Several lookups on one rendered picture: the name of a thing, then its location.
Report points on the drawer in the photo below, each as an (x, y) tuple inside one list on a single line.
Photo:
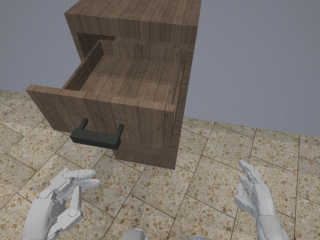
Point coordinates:
[(136, 85)]

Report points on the robot left thigh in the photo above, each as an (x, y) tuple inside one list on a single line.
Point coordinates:
[(134, 235)]

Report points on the cabinet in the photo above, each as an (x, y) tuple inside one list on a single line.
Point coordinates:
[(164, 23)]

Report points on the handle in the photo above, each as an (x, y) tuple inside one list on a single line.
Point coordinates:
[(94, 138)]

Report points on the robot right forearm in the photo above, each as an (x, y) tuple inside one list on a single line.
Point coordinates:
[(270, 228)]

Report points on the right robot hand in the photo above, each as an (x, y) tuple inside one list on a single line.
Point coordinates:
[(259, 201)]

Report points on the left robot hand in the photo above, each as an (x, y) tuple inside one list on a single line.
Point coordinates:
[(47, 207)]

